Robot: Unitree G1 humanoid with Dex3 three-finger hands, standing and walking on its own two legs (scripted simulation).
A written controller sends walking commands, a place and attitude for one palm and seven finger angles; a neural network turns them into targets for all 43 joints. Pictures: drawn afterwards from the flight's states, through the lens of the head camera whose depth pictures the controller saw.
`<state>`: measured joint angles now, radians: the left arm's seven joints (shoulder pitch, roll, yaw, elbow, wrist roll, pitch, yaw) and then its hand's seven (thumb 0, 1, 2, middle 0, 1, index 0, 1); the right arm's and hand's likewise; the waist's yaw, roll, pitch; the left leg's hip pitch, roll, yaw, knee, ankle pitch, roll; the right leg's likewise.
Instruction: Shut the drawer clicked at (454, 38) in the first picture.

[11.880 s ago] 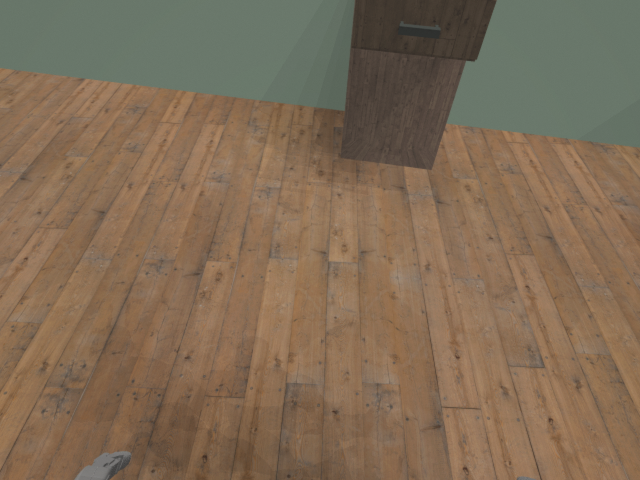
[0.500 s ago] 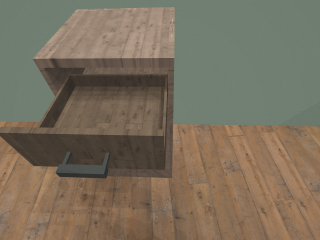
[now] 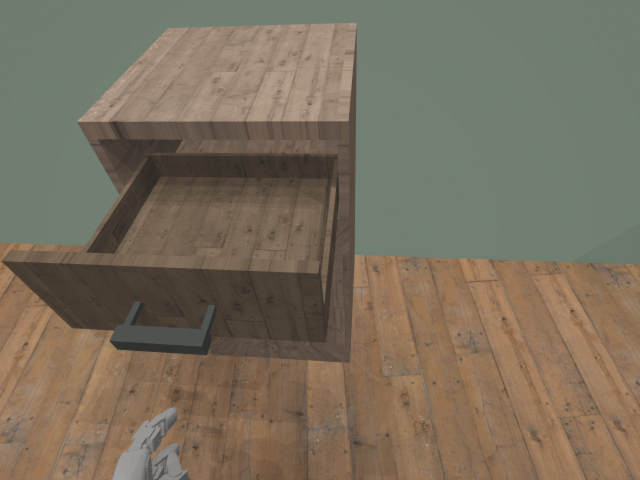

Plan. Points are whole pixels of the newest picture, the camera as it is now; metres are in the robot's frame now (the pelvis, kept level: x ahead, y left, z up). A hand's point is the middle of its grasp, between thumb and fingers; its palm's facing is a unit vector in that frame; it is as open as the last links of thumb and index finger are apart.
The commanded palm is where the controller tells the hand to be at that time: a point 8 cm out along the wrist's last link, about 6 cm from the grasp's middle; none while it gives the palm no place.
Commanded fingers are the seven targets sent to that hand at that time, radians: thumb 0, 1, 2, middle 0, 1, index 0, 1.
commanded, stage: raise the hand and make a fist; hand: left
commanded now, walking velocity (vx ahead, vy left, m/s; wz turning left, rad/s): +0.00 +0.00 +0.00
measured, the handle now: (167, 325) +0.32 +0.24 +0.01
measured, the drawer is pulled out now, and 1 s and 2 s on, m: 0.28 0.28 0.28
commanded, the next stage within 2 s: bring the fist close to the handle in 1.76 s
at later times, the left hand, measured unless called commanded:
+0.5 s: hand (170, 468) +0.14 +0.18 +0.00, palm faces -0.10 -0.99 -0.03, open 4.8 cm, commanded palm +0.11 +0.24 +0.01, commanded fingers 0.00 0.90 0.90 -0.86 -1.01 -0.86 -1.01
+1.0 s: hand (129, 439) +0.15 +0.21 +0.06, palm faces +0.01 -1.00 -0.06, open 3.1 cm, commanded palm +0.10 +0.26 +0.07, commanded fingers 0.00 0.90 0.90 -1.36 -1.56 -1.36 -1.56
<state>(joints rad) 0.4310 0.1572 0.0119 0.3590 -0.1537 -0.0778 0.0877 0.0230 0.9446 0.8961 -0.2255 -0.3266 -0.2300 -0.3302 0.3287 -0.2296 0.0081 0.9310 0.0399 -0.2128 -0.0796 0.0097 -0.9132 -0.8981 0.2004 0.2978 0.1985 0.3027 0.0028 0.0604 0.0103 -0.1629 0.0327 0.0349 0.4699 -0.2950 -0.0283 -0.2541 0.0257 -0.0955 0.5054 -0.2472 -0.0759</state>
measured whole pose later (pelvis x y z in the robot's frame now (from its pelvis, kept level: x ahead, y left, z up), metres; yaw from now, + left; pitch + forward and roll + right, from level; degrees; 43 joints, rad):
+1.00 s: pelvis -0.01 +0.06 -0.05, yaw +0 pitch +6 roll -2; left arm 0.69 0.20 0.01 -0.47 -0.17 -0.25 -0.11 0.01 0.90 0.90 -1.17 -1.35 -1.17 -1.35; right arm 0.24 -0.23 0.02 0.50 0.04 -0.28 -0.02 0.01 -0.91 -0.90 0.20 0.30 0.20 0.30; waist 0.02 0.03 -0.11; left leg -0.54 -0.02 0.01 0.94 -0.51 0.05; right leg -0.58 -0.02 -0.08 0.88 -0.40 0.00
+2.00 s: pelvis -0.01 +0.02 -0.02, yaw +1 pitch +1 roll -1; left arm 0.55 0.26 0.21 -0.30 -0.31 -0.16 -0.29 0.01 0.90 0.90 -1.40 -1.60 -1.40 -1.60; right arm 0.23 -0.25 0.05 0.63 0.07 -0.43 -0.08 0.01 -0.91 -0.90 0.20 0.30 0.20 0.30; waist 0.05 0.06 -0.06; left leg -0.31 0.02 -0.03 0.71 -0.41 -0.01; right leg -0.36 0.02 -0.12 0.67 -0.32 -0.06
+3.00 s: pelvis -0.01 +0.04 -0.05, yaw +0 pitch +11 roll -1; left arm 0.30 0.21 0.11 -0.01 -0.21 -0.34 -0.19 0.01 0.90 0.90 -1.40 -1.60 -1.40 -1.60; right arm 0.24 -0.25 0.03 0.57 0.02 -0.26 -0.03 0.01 -0.91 -0.90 0.20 0.30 0.20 0.30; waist -0.01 0.03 -0.08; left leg -0.66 -0.01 0.00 0.96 -0.50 0.02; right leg -0.71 -0.02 -0.09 0.91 -0.40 -0.03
